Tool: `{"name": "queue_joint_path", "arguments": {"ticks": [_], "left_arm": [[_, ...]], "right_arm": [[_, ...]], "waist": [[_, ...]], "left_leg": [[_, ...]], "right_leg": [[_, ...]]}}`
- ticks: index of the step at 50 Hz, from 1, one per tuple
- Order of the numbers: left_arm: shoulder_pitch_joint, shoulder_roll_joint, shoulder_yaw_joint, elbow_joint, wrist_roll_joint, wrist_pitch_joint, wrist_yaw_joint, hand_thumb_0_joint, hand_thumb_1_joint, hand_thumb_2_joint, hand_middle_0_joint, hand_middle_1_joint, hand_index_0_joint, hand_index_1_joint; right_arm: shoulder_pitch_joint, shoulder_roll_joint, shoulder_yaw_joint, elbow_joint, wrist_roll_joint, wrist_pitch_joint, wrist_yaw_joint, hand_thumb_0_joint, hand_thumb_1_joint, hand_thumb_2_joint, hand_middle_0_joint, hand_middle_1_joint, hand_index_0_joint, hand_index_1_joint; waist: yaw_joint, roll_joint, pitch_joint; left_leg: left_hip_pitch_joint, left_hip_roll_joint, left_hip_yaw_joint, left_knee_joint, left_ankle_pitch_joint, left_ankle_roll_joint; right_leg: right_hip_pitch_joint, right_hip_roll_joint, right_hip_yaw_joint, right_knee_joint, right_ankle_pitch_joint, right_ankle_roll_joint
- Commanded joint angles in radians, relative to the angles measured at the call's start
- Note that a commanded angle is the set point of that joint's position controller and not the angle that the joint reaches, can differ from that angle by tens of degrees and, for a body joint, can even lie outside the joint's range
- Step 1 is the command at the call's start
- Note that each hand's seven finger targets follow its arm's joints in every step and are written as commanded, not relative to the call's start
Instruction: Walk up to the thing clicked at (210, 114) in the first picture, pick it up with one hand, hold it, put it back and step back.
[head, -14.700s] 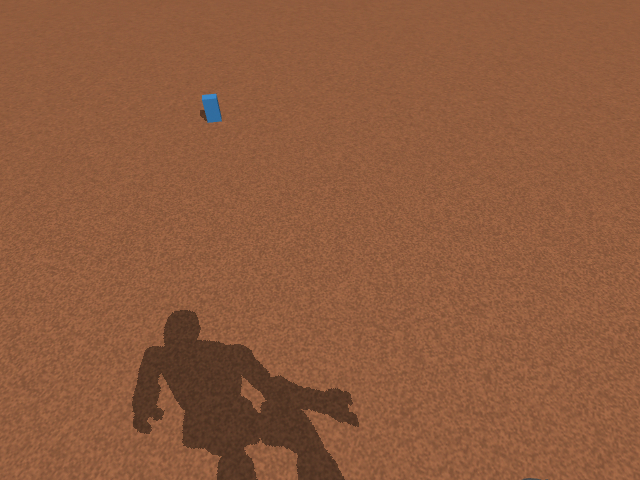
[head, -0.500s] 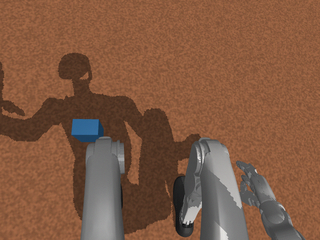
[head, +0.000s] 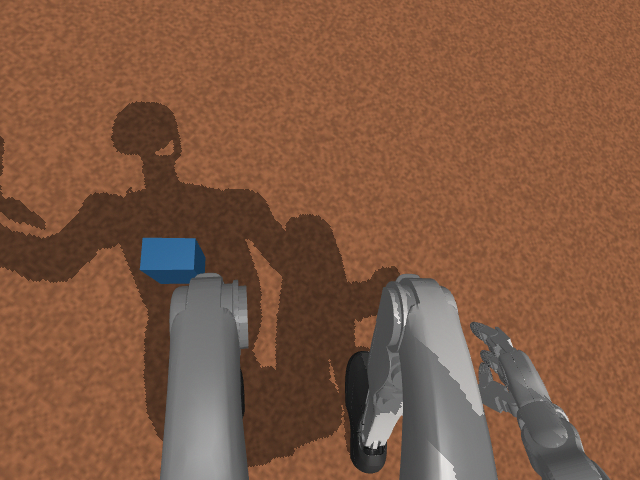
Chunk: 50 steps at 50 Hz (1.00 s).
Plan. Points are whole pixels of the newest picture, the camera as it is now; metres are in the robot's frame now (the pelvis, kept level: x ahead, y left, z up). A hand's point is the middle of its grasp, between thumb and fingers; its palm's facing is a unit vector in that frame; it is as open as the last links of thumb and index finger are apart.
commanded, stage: go down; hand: left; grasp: from the side
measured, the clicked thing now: (176, 262) +0.38 +0.23 -0.29
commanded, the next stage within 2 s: none
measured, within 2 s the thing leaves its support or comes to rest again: neither
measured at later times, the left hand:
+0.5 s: hand out of the picture +0.30 +0.41 +0.02, palm faces +0.12 -0.99 -0.08, open 17.3 cm
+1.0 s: hand out of the picture +0.30 +0.41 +0.02, palm faces +0.12 -0.99 -0.08, open 17.4 cm
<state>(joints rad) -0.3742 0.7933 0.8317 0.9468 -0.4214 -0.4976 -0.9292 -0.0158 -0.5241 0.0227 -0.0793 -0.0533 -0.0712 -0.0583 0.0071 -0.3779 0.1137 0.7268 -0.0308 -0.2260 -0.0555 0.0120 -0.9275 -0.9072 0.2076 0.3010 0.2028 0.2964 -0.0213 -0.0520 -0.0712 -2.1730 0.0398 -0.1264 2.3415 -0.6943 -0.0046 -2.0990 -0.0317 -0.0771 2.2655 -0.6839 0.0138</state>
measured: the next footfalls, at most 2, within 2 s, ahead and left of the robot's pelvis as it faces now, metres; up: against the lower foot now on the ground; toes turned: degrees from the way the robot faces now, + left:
none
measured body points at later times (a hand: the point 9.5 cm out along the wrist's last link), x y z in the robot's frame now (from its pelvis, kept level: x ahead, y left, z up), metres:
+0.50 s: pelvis +0.00 +0.00 +0.00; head +0.20 +0.07 +0.40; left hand +0.29 +0.46 +0.02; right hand +0.22 -0.26 -0.10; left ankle +0.08 +0.13 -0.32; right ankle +0.10 -0.13 -0.32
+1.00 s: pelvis +0.00 +0.00 +0.00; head +0.19 +0.07 +0.40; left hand +0.29 +0.46 +0.03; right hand +0.22 -0.27 -0.10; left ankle +0.08 +0.13 -0.32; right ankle +0.10 -0.13 -0.32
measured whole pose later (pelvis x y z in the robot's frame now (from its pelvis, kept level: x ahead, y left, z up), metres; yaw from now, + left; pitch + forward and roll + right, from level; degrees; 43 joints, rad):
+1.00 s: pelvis +0.00 +0.00 +0.00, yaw +0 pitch +29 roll -6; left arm -0.36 0.77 0.83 0.93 -0.41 -0.50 -0.94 -0.02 -0.54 0.02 -0.08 -0.07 -0.08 -0.07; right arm 0.01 -0.38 0.10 0.73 -0.03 -0.23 -0.06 0.01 -0.92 -0.90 0.21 0.30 0.20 0.30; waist -0.02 -0.05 -0.07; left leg -2.17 0.04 -0.12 2.34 -0.69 -0.01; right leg -2.10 -0.03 -0.07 2.26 -0.68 0.01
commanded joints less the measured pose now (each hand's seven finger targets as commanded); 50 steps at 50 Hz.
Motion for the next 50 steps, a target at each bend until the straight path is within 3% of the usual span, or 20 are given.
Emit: {"name": "queue_joint_path", "arguments": {"ticks": [1,5,7,9,12,19,25,26,27,32,34,35,39,40,45,48,50], "left_arm": [[-0.096,0.4,0.089,-0.195,-0.032,-0.05,-0.003,0.0,-0.533,0.018,-0.077,-0.057,-0.074,-0.053],[-0.09,0.362,0.082,-0.165,-0.047,-0.044,-0.007,0.0,-0.508,0.022,-0.073,-0.055,-0.07,-0.05],[-0.096,0.391,0.096,-0.173,-0.043,-0.048,-0.003,0.0,-0.51,0.022,-0.072,-0.057,-0.07,-0.052],[-0.1,0.37,0.074,-0.181,-0.035,-0.048,-0.003,0.0,-0.506,0.028,-0.072,-0.06,-0.071,-0.055],[-0.099,0.404,0.092,-0.231,-0.03,-0.045,0.008,0.0,-0.504,0.021,-0.074,-0.065,-0.076,-0.056],[-0.064,0.338,0.07,-0.191,-0.046,-0.042,0.006,0.0,-0.5,0.016,-0.075,-0.061,-0.075,-0.052],[-0.08,0.37,0.084,-0.231,-0.033,-0.043,0.008,0.0,-0.504,0.02,-0.074,-0.068,-0.077,-0.058],[-0.074,0.364,0.084,-0.213,-0.04,-0.042,0.009,0.0,-0.491,0.033,-0.069,-0.072,-0.072,-0.062],[-0.081,0.324,0.063,-0.199,-0.046,-0.045,0.006,0.0,-0.507,0.018,-0.075,-0.065,-0.077,-0.056],[-0.097,0.368,0.074,-0.209,-0.033,-0.052,-0.002,0.0,-0.524,0.017,-0.077,-0.065,-0.079,-0.056],[-0.109,0.377,0.082,-0.199,-0.032,-0.052,-0.002,0.0,-0.54,0.013,-0.08,-0.07,-0.083,-0.059],[-0.1,0.353,0.07,-0.183,-0.034,-0.051,-0.002,0.0,-0.552,0.015,-0.081,-0.071,-0.083,-0.062],[-0.087,0.388,0.085,-0.207,-0.03,-0.05,-0.001,0.0,-0.539,0.018,-0.078,-0.072,-0.081,-0.062],[-0.055,0.359,0.076,-0.169,-0.031,-0.044,-0.004,0.0,-0.551,0.013,-0.08,-0.076,-0.084,-0.065],[-0.111,0.367,0.078,-0.181,-0.042,-0.051,-0.01,0.0,-0.544,0.017,-0.08,-0.073,-0.082,-0.064],[-0.095,0.421,0.105,-0.208,-0.029,-0.052,-0.004,0.0,-0.576,0.012,-0.084,-0.078,-0.087,-0.069],[-0.089,0.389,0.091,-0.207,-0.036,-0.048,-0.006,0.0,-0.559,0.02,-0.079,-0.077,-0.082,-0.068]], "right_arm": [[0.071,-0.25,-0.093,-0.074,0.004,-0.033,-0.023,0.0,-0.931,-0.907,0.2,0.299,0.2,0.299],[0.067,-0.242,-0.094,-0.075,0.007,-0.037,-0.021,0.0,-0.929,-0.906,0.2,0.299,0.2,0.299],[0.073,-0.24,-0.091,-0.066,0.005,-0.035,-0.02,0.0,-0.927,-0.906,0.2,0.299,0.2,0.299],[0.068,-0.242,-0.094,-0.07,0.001,-0.034,-0.023,0.0,-0.925,-0.905,0.2,0.299,0.2,0.299],[0.062,-0.241,-0.099,-0.074,0.004,-0.033,-0.024,0.0,-0.924,-0.904,0.2,0.299,0.2,0.299],[0.066,-0.241,-0.1,-0.068,0.009,-0.036,-0.023,0.0,-0.928,-0.905,0.2,0.299,0.2,0.299],[0.069,-0.24,-0.108,-0.07,0.01,-0.037,-0.026,0.0,-0.929,-0.905,0.2,0.299,0.2,0.299],[0.068,-0.237,-0.105,-0.07,0.012,-0.037,-0.026,0.0,-0.925,-0.904,0.2,0.299,0.2,0.299],[0.061,-0.237,-0.105,-0.071,0.013,-0.038,-0.026,0.0,-0.929,-0.905,0.2,0.299,0.2,0.299],[0.062,-0.237,-0.104,-0.067,0.004,-0.038,-0.026,0.0,-0.919,-0.902,0.2,0.299,0.2,0.299],[0.061,-0.237,-0.103,-0.07,0.003,-0.041,-0.026,0.0,-0.923,-0.903,0.2,0.299,0.2,0.299],[0.067,-0.235,-0.101,-0.07,0.005,-0.04,-0.025,0.0,-0.927,-0.904,0.2,0.299,0.2,0.299],[0.06,-0.24,-0.102,-0.073,0.006,-0.038,-0.026,0.0,-0.925,-0.903,0.2,0.299,0.2,0.299],[0.064,-0.242,-0.103,-0.073,0.007,-0.039,-0.025,0.0,-0.928,-0.904,0.2,0.299,0.2,0.299],[0.069,-0.246,-0.096,-0.071,0.005,-0.039,-0.024,0.0,-0.925,-0.903,0.2,0.299,0.2,0.299],[0.068,-0.241,-0.096,-0.07,0.005,-0.036,-0.025,0.0,-0.928,-0.904,0.2,0.299,0.2,0.299],[0.066,-0.239,-0.097,-0.072,0.006,-0.037,-0.025,0.0,-0.925,-0.904,0.2,0.299,0.2,0.299]], "waist": [[0.053,0.261,-0.597],[0.041,0.217,-0.589],[0.053,0.205,-0.601],[0.042,0.221,-0.597],[0.066,0.251,-0.603],[0.045,0.225,-0.582],[0.058,0.247,-0.604],[0.058,0.223,-0.6],[0.039,0.214,-0.583],[0.057,0.231,-0.589],[0.054,0.207,-0.597],[0.043,0.208,-0.587],[0.063,0.235,-0.597],[0.056,0.221,-0.587],[0.042,0.223,-0.59],[0.067,0.243,-0.609],[0.063,0.234,-0.605]], "left_leg": [[0.481,-0.018,0.046,-0.33,0.122,0.022],[0.439,-0.021,0.051,-0.315,0.104,0.028],[0.425,-0.021,0.058,-0.309,0.126,0.029],[0.443,-0.02,0.057,-0.308,0.121,0.029],[0.453,-0.019,0.057,-0.333,0.1,0.025],[0.446,-0.02,0.052,-0.328,0.11,0.028],[0.476,-0.018,0.044,-0.348,0.103,0.023],[0.46,-0.02,0.05,-0.339,0.11,0.026],[0.459,-0.02,0.045,-0.338,0.103,0.027],[0.448,-0.019,0.06,-0.327,0.102,0.028],[0.439,-0.019,0.061,-0.316,0.109,0.03],[0.441,-0.02,0.058,-0.319,0.11,0.03],[0.453,-0.021,0.059,-0.339,0.085,0.028],[0.463,-0.02,0.053,-0.339,0.091,0.026],[0.457,-0.021,0.053,-0.317,0.126,0.027],[0.465,-0.021,0.058,-0.332,0.115,0.026],[0.46,-0.02,0.056,-0.336,0.105,0.026]], "right_leg": [[0.228,0.052,-0.033,-0.208,0.092,-0.057],[0.247,0.054,-0.029,-0.222,0.081,-0.053],[0.277,0.053,-0.02,-0.223,0.095,-0.051],[0.261,0.053,-0.021,-0.226,0.093,-0.051],[0.25,0.054,-0.025,-0.221,0.076,-0.055],[0.24,0.054,-0.029,-0.219,0.086,-0.055],[0.234,0.052,-0.029,-0.216,0.078,-0.058],[0.247,0.053,-0.025,-0.225,0.082,-0.056],[0.219,0.052,-0.029,-0.22,0.081,-0.056],[0.252,0.052,-0.019,-0.229,0.078,-0.054],[0.258,0.052,-0.015,-0.233,0.08,-0.052],[0.251,0.053,-0.021,-0.227,0.084,-0.053],[0.247,0.054,-0.024,-0.229,0.063,-0.055],[0.233,0.054,-0.029,-0.224,0.067,-0.055],[0.243,0.053,-0.028,-0.217,0.097,-0.055],[0.262,0.054,-0.022,-0.221,0.083,-0.056],[0.25,0.055,-0.025,-0.22,0.075,-0.056]]}}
